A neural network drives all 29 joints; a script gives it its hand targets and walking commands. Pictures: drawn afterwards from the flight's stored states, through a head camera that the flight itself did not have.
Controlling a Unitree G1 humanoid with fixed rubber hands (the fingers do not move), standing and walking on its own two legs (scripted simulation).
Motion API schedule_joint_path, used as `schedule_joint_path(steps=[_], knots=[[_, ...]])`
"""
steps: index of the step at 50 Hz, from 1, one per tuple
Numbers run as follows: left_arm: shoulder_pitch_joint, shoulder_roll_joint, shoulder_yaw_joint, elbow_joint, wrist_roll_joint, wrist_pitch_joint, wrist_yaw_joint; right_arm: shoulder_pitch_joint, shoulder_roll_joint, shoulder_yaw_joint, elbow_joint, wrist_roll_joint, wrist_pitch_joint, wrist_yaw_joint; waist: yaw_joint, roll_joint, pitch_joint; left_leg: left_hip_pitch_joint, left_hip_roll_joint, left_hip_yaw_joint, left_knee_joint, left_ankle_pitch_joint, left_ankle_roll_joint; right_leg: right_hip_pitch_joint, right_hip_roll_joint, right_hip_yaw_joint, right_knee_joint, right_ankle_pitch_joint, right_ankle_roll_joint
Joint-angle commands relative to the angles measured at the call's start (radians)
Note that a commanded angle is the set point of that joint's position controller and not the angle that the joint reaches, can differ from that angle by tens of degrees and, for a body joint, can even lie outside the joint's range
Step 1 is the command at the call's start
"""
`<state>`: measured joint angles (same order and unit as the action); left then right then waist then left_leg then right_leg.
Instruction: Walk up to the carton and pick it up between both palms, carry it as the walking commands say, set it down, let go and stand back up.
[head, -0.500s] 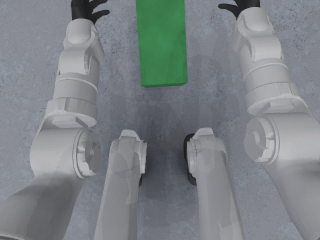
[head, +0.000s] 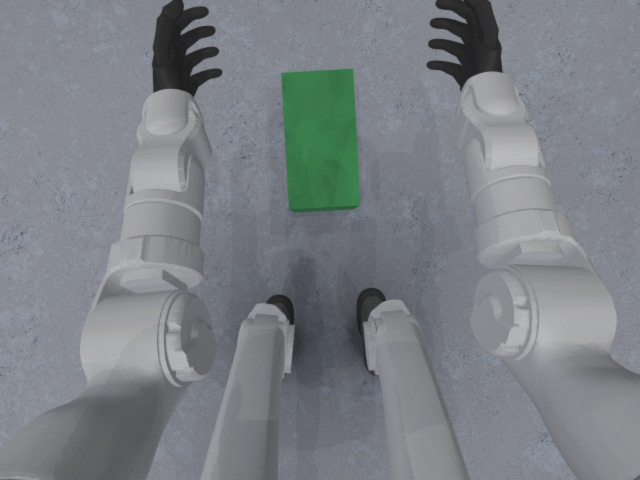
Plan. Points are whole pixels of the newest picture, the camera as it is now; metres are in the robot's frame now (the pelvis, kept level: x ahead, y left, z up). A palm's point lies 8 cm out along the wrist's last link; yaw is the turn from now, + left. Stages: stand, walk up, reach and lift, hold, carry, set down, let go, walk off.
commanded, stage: set down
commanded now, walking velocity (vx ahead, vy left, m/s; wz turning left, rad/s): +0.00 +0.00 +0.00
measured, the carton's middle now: (321, 147) +0.54 +0.01 -0.54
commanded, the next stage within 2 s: let go in 0.20 s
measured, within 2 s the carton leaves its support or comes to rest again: neither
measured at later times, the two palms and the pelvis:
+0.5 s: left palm (149, 117) +0.47 +0.16 -0.05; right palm (512, 105) +0.48 -0.17 -0.05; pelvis +0.03 +0.00 +0.08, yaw -1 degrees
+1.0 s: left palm out of the picture +0.29 +0.23 +0.07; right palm out of the picture +0.28 -0.22 +0.06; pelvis +0.08 +0.01 +0.15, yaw -1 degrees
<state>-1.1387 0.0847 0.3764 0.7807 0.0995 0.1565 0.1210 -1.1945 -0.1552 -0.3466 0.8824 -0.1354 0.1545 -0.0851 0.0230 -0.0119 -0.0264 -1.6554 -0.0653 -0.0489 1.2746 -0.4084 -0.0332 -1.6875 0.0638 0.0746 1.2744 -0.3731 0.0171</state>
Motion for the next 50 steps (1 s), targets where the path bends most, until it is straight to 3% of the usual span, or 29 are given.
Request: schedule_joint_path(steps=[1,9,14,19,22,25,30,40,50], knots=[[-0.217,0.052,0.006,-0.112,0.021,-0.021,-0.005,-0.237,-0.058,-0.012,-0.111,-0.022,-0.02,0.006,0.014,-0.029,-0.994,0.504,-0.051,0.094,-0.178,0.317,-0.033,0.718,0.047,-0.07,-0.155,0.334,0.028],[-0.193,0.003,0.049,-0.067,0.082,-0.04,-0.025,-0.215,-0.009,-0.053,-0.07,-0.079,-0.035,0.026,0.021,-0.037,-0.826,0.558,-0.031,0.079,-0.319,0.339,-0.036,0.763,0.04,-0.06,-0.306,0.341,0.027],[-0.136,0.002,0.072,-0.059,0.131,-0.057,-0.028,-0.156,0.014,-0.072,-0.074,-0.122,-0.047,0.02,0.027,-0.037,-0.88,0.617,-0.029,0.079,-0.363,0.4,-0.042,0.875,0.036,-0.047,-0.35,0.428,0.031],[-0.009,0.014,0.034,-0.148,0.155,-0.07,-0.033,-0.034,0.046,-0.069,-0.179,-0.164,-0.054,-0.002,0.013,-0.026,-1.06,0.711,-0.039,0.083,-0.385,0.516,-0.036,1.059,0.037,-0.037,-0.351,0.634,0.036],[0.127,0.012,-0.021,-0.231,0.145,-0.064,-0.043,0.129,0.058,-0.031,-0.281,-0.168,-0.05,-0.006,-0.005,-0.013,-1.124,0.794,-0.043,0.071,-0.41,0.605,-0.035,1.168,0.039,-0.039,-0.36,0.76,0.037],[0.31,0.02,-0.064,-0.306,0.129,-0.065,-0.058,0.317,0.081,0.033,-0.379,-0.149,-0.05,0.002,0.0,-0.007,-1.089,0.869,-0.04,0.056,-0.455,0.653,-0.032,1.236,0.037,-0.033,-0.396,0.809,0.032],[0.543,0.044,-0.124,-0.346,0.075,-0.095,-0.093,0.551,0.072,0.107,-0.465,-0.064,-0.079,0.031,0.01,-0.002,-0.909,0.963,-0.014,0.032,-0.526,0.627,-0.018,1.201,0.018,-0.032,-0.488,0.729,0.022],[0.888,0.107,-0.231,-0.258,-0.047,-0.16,-0.141,0.963,-0.032,0.198,-0.389,0.048,-0.15,0.084,-0.01,0.026,-0.506,1.142,0.027,0.031,-0.685,0.391,-0.017,1.226,-0.018,-0.05,-0.671,0.391,0.002],[1.209,0.17,-0.294,-0.387,-0.098,-0.175,-0.162,1.26,-0.099,0.242,-0.487,0.116,-0.171,0.114,0.006,0.001,-0.228,1.398,0.028,0.04,-0.837,0.368,0.009,1.46,-0.025,-0.058,-0.824,0.338,-0.003]])
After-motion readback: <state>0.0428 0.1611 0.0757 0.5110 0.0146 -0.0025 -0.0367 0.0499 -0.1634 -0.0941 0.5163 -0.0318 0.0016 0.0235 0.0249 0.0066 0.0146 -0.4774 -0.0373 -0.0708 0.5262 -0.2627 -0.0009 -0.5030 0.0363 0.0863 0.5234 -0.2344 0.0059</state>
